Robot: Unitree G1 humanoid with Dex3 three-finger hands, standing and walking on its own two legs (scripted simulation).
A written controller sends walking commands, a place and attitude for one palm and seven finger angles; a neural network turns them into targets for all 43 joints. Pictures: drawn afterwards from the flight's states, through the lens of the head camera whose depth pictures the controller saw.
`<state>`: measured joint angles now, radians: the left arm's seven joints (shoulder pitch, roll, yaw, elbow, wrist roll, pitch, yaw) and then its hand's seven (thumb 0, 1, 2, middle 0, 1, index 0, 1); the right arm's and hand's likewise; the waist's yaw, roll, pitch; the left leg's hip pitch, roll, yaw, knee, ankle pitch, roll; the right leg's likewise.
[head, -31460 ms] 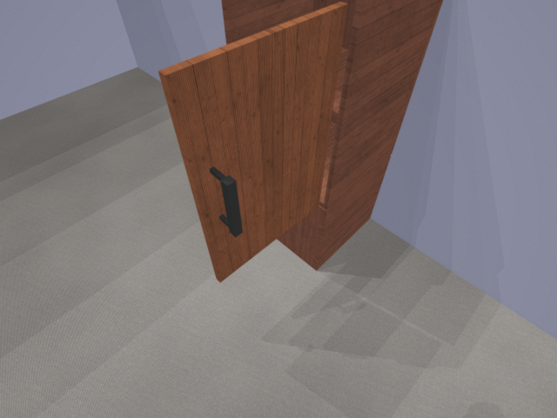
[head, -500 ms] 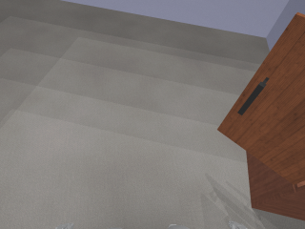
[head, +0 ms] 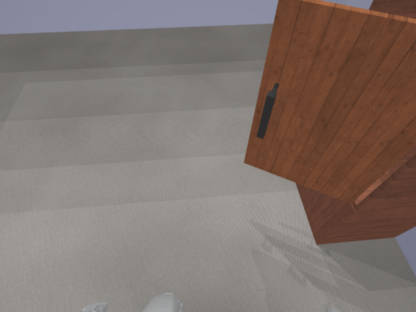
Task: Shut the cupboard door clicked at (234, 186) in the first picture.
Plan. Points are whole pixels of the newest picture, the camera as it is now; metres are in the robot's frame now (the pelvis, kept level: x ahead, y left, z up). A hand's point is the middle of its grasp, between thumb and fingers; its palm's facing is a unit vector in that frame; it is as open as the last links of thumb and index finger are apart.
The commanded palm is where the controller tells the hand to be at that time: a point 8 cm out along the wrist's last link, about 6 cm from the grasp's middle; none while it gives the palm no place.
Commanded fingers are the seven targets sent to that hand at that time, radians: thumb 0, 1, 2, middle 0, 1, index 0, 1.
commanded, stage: turn to face it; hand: left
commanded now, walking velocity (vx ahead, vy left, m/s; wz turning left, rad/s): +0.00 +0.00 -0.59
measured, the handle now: (268, 112) +0.62 -0.13 -0.03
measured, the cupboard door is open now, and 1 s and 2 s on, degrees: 59 59 59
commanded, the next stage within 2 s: take the last steps up to it in 0.56 s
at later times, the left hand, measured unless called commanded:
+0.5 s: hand (141, 290) +0.18 +0.16 -0.16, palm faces -0.27 -0.92 -0.28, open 7.4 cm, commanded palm none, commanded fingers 0.00 0.90 0.90 -0.20 -0.30 -0.20 -0.30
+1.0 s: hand (158, 279) +0.20 +0.13 -0.16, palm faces -0.38 -0.91 -0.16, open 7.4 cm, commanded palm none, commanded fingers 0.00 0.90 0.90 -0.20 -0.30 -0.20 -0.30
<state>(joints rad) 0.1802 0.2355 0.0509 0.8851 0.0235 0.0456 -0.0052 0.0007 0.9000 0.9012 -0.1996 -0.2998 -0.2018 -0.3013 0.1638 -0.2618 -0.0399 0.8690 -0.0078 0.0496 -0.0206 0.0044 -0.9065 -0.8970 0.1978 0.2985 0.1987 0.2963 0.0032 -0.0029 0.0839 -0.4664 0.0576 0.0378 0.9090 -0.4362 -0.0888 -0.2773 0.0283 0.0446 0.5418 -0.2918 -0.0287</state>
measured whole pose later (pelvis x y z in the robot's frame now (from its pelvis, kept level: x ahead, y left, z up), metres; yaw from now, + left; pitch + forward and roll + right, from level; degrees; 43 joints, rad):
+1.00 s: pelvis +0.07 -0.02 +0.01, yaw -23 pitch +2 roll -2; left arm 0.20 0.23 0.07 0.98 0.03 0.06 -0.03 0.00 0.90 0.90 -0.20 -0.30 -0.20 -0.30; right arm 0.33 -0.16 0.00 0.99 -0.04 -0.02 -0.03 0.00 -0.90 -0.90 0.20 0.30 0.20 0.30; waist -0.02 -0.02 0.03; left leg -0.17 0.08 0.11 0.41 -0.27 0.00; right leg -0.45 -0.02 -0.03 0.92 -0.37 0.02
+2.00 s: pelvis +0.09 -0.10 -0.01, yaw -25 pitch -2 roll +0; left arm 0.29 0.19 0.00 0.93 0.02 0.02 0.04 0.00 0.90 0.90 -0.20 -0.30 -0.20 -0.30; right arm 0.26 -0.20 -0.03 0.92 -0.02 0.03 0.00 0.00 -0.91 -0.90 0.20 0.30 0.20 0.30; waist -0.02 0.00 0.02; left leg -0.36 0.02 0.04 0.62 -0.22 0.01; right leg -0.23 -0.02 -0.03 0.65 -0.38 0.00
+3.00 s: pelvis +0.10 -0.09 -0.03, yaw -23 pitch +6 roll +0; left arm 0.35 0.19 0.14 0.18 -0.20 -0.38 -0.07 0.01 0.91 0.90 -0.25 -0.36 -0.25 -0.36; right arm 0.23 -0.23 -0.01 0.71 0.02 -0.30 -0.02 0.01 -0.90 -0.90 0.20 0.30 0.20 0.30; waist -0.03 -0.01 -0.09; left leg -0.63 -0.01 0.02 0.79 -0.28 0.02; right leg -0.50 -0.04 -0.05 0.83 -0.44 0.01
